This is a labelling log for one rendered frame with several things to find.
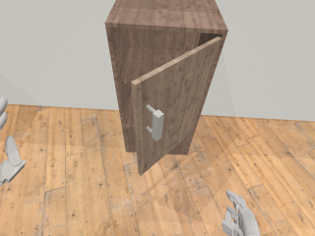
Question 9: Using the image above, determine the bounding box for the cupboard door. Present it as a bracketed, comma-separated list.
[131, 36, 221, 176]

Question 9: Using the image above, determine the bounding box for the right robot hand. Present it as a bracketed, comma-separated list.
[221, 190, 261, 236]

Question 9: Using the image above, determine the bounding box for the handle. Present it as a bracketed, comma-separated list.
[146, 105, 164, 142]

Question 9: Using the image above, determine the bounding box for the left robot hand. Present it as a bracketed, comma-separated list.
[0, 97, 26, 187]

